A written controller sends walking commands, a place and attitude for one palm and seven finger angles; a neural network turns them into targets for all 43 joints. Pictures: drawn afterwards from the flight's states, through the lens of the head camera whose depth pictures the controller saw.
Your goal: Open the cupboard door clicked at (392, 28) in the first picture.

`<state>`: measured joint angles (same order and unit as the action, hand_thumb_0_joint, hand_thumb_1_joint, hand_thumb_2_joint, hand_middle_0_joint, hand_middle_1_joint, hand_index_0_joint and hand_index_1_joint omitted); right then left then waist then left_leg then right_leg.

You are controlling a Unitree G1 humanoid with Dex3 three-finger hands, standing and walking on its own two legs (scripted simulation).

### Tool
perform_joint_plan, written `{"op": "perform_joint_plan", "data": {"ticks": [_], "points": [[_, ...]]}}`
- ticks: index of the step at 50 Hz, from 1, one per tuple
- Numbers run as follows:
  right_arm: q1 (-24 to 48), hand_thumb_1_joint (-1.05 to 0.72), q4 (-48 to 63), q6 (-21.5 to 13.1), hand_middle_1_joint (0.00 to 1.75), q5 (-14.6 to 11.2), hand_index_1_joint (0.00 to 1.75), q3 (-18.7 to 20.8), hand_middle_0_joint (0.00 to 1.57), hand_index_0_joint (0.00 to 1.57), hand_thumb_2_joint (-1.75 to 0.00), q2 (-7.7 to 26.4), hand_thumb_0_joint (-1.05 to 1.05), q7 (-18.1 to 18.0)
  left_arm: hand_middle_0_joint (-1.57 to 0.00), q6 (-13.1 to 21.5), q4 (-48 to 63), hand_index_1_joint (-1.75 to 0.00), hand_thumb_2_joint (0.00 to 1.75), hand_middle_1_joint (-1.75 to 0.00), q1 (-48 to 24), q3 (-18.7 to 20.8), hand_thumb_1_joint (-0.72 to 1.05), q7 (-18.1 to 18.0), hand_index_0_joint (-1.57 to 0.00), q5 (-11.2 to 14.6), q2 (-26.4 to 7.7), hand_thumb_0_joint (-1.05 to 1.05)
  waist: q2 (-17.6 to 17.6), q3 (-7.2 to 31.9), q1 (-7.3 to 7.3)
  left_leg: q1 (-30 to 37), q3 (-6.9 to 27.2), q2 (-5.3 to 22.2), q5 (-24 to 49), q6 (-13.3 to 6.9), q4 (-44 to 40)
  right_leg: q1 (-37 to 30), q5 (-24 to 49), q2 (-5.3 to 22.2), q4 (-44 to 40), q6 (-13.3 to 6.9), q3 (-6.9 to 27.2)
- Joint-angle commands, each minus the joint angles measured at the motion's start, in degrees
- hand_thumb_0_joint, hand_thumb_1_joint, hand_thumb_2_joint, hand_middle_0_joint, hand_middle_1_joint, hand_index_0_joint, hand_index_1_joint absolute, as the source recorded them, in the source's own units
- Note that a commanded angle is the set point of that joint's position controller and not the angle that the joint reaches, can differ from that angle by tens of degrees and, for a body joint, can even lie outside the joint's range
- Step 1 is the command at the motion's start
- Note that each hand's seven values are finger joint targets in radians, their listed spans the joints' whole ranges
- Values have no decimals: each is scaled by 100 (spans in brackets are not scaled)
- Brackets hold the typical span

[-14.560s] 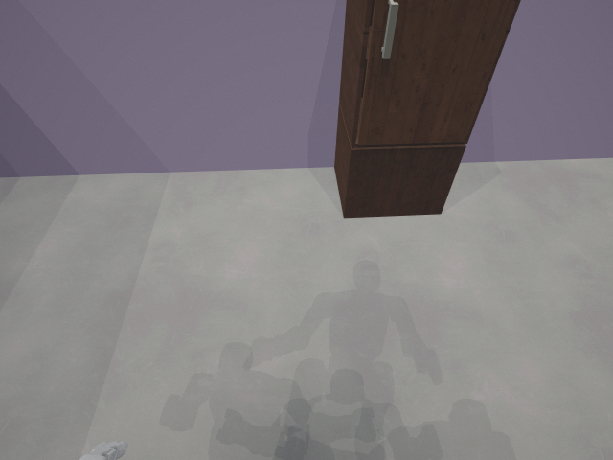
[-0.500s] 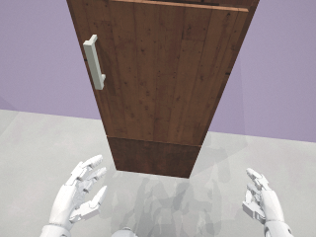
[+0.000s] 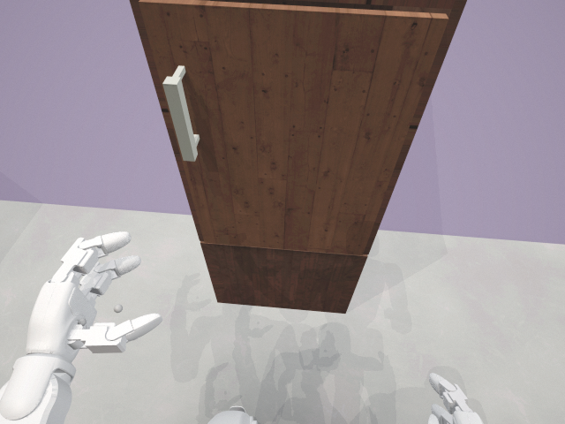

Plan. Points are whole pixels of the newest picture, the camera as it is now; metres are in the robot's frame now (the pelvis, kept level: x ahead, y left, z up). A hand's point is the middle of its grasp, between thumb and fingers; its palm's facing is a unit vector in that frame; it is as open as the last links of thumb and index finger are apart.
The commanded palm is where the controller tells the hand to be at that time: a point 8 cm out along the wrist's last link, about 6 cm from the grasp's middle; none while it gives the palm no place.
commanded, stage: raise the hand with hooked fingers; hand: left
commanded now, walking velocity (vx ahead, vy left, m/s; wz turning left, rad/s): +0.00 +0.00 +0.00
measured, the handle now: (185, 115) +0.57 +0.20 +0.13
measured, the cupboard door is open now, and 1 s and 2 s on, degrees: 0 0 0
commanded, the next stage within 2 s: move the hooked fingers beside the handle in 1.18 s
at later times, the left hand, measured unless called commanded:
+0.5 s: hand (75, 261) +0.28 +0.27 +0.12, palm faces -0.01 -1.00 -0.06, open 13.9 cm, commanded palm +0.25 +0.32 +0.13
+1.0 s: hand (80, 231) +0.31 +0.26 +0.14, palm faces +0.00 -1.00 -0.03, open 14.0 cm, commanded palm +0.27 +0.31 +0.15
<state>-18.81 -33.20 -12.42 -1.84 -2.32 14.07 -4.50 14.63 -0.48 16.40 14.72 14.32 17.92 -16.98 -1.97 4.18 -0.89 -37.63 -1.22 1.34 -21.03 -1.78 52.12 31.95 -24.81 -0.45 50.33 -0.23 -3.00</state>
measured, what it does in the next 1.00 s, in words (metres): stands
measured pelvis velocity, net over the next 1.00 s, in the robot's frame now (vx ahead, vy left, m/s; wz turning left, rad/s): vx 0.01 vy -0.01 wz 0.00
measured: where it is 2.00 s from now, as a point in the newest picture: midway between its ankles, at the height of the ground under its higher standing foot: outside the picture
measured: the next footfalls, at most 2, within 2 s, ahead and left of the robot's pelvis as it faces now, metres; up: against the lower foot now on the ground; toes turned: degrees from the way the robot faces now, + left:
none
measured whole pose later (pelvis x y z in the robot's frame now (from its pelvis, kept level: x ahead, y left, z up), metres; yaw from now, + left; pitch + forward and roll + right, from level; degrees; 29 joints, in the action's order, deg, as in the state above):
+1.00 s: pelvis +0.01 -0.01 +0.03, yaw +0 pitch +2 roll -1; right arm -15.8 -33.7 -12.8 -3.1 -3.1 16.9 -5.7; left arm 5.6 -20.3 -5.7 25.0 29.6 20.5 -25.4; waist -1.6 1.3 0.7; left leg -24.9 -1.3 1.4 -16.6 -1.0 39.2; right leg 19.5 -20.1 -1.0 37.3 -0.9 -2.7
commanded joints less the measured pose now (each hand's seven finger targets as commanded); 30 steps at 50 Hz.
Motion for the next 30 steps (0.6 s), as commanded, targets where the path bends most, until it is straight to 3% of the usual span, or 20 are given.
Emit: {"op": "perform_joint_plan", "data": {"ticks": [1,2,4,7,8,12,15,18,21,25,27,30], "points": [[684,-90,882,-507,30,-26,30,287,20,20,-90,855,0,-28,-28,613,837,-100,43,-100,-1076,-6,-20,314,-28,-71,-754,0,-127,572,-93,979,454,-25,-144,26,-1090,328,-24,-130,-970,-81,-32],[683,-90,890,-524,30,-56,30,291,20,20,-90,906,0,-49,-28,516,699,-102,42,-102,-1166,22,-22,470,-28,-16,-826,0,-89,540,-76,973,474,-31,-215,25,-1122,247,-64,-148,-1032,-95,8],[680,-90,877,-561,30,-111,30,322,20,20,-90,961,0,-119,-28,327,661,-105,40,-105,-1362,298,-27,673,-28,75,-1151,0,-115,829,-2,1145,462,-46,-201,24,-1231,29,-42,-107,-1159,-80,38],[715,-90,883,-583,30,-101,30,310,20,20,-90,985,0,-181,-29,101,784,-110,37,-110,-1640,823,-34,706,-29,181,-1632,0,-298,1083,173,1495,517,-35,152,36,-1385,-298,329,-143,-1159,-120,-23],[767,-90,906,-583,30,-104,30,284,20,20,-90,942,0,-185,-29,90,947,-111,36,-111,-1788,845,-36,677,-29,226,-1585,0,-472,1115,194,1630,531,-37,258,56,-1455,-358,443,-134,-1157,-132,-71],[736,-90,869,-567,30,-54,30,231,20,20,-90,912,0,-157,-30,75,840,-117,32,-117,-1923,1113,-45,513,-30,283,-1701,0,-490,976,253,1885,558,-19,724,96,-1579,-523,891,-204,-1225,-165,-142],[751,-90,815,-508,30,-94,30,217,20,20,-90,921,0,-140,-30,-96,293,-120,30,-120,-2040,907,-50,662,-30,262,-1482,0,-412,589,149,1848,507,-18,666,100,-1663,-466,932,-192,-1358,-142,-145],[751,-90,834,-442,30,-144,30,188,20,20,-90,975,0,-167,-30,-460,-228,-120,30,-120,-2317,786,-50,991,-30,242,-1534,0,-194,376,134,1769,462,-37,614,67,-1735,-539,964,-191,-1519,-133,-103],[793,-90,880,-425,30,-164,30,170,20,20,-90,977,0,-211,-30,-659,-101,-120,30,-120,-2849,886,-50,1237,-30,239,-1794,0,-366,703,160,2049,485,-56,710,57,-1796,-678,1022,-185,-1595,-144,-74],[811,-90,883,-433,30,-121,30,147,20,20,-90,937,0,-232,-30,-512,229,-120,30,-120,-3341,1351,-50,1279,-30,333,-2248,0,-343,1204,209,2501,485,-66,1254,63,-1778,-957,1427,-221,-1657,-159,-65],[801,-90,804,-416,30,-99,30,125,20,20,-90,948,0,-233,-30,-437,41,-120,30,-120,-3412,1531,-50,1269,-30,379,-2411,0,-317,1087,229,2501,477,-70,1296,70,-1795,-992,1454,-258,-1724,-175,-54],[824,-90,724,-374,30,-143,30,109,20,20,-90,949,0,-265,-30,-505,-547,-120,30,-120,-3634,1475,-50,1361,-30,390,-2346,0,-335,705,160,2344,459,-80,946,68,-1924,-898,1201,-220,-1858,-156,-45]]}}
